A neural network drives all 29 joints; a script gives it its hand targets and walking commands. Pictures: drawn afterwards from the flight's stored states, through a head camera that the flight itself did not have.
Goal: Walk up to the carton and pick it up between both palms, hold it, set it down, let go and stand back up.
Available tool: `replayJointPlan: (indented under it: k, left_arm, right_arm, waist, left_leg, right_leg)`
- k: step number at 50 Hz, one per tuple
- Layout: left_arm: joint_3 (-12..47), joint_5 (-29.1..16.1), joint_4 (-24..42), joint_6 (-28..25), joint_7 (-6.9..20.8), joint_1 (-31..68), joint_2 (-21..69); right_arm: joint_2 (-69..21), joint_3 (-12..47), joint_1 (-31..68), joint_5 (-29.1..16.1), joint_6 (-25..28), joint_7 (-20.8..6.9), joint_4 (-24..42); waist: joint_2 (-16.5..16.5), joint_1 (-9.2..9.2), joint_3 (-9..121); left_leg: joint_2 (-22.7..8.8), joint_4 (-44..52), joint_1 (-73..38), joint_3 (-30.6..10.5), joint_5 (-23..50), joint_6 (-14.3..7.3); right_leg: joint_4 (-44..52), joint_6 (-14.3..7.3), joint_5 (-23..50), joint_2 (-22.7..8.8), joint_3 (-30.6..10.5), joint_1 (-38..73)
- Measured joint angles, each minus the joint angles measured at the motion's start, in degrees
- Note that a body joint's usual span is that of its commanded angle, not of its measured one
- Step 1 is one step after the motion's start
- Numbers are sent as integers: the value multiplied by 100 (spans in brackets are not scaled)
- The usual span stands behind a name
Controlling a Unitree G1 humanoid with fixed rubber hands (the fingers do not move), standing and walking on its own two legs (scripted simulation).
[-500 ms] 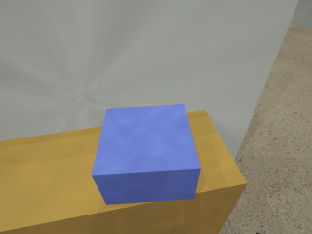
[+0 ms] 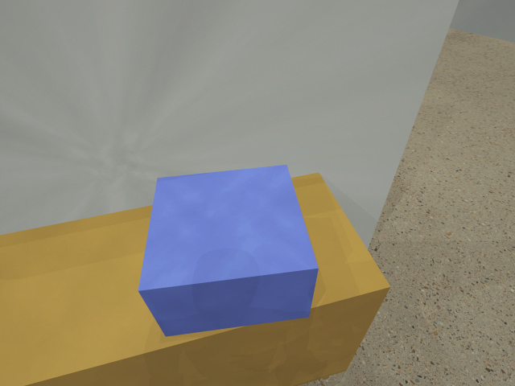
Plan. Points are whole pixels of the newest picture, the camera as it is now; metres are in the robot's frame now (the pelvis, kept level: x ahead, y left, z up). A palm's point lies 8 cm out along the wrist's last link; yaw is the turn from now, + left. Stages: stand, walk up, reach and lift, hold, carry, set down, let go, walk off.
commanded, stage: stand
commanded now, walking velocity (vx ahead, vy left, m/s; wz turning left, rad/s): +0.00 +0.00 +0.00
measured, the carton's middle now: (230, 244) +0.45 +0.08 -0.08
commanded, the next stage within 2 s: none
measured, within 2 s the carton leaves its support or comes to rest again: neither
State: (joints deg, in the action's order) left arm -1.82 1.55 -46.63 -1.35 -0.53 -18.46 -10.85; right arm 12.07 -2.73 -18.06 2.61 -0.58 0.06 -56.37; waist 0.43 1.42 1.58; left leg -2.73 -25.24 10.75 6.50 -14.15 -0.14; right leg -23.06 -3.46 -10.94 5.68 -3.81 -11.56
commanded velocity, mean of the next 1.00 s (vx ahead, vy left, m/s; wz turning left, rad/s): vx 0.00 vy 0.00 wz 0.00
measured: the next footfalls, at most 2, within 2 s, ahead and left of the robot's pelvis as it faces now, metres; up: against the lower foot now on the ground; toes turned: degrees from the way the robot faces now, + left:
none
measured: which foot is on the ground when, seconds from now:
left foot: down 0.00-1.00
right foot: down 0.00-1.00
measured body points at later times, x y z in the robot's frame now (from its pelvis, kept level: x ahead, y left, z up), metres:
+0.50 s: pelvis +0.02 +0.03 +0.00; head +0.02 +0.02 +0.45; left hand +0.03 +0.25 -0.15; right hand +0.02 -0.21 -0.16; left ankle -0.01 +0.11 -0.74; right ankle +0.01 -0.08 -0.74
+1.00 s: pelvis +0.03 +0.04 +0.00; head +0.03 +0.04 +0.45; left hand +0.04 +0.25 -0.16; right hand -0.01 -0.18 -0.17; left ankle -0.01 +0.11 -0.74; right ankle +0.01 -0.08 -0.74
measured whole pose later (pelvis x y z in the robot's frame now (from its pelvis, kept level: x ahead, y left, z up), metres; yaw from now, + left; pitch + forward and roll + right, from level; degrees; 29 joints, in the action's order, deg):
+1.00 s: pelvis +0.03 +0.04 +0.00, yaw -2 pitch -3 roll +0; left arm 1.6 0.6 -64.0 -0.2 -3.7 -17.3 -6.6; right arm 8.3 -1.8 -16.8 0.9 -1.6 2.4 -67.7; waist 0.2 1.2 -2.0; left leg 1.3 -23.8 3.7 10.1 -17.8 -3.5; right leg -28.2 0.2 -17.1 2.0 -7.2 -8.3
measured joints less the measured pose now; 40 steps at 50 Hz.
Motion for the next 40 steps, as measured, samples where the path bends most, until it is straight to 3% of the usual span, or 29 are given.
replayJointPlan:
  k: [22,40]
  left_arm:
    - [154,-26,-987,38,-212,-165,209]
    - [267,-97,-1607,59,-306,-66,339]
  right_arm:
    - [-181,31,274,-133,-55,139,-682]
    - [-348,78,157,-164,-91,221,-1083]
  waist:
    - [-98,-98,-161]
    - [-62,-49,-343]
  left_leg:
    - [276,238,-476,236,-142,-202]
    - [361,213,-710,334,-309,-282]
  right_leg:
    - [-292,213,-358,-235,-249,184]
    - [-449,304,-560,-315,-334,329]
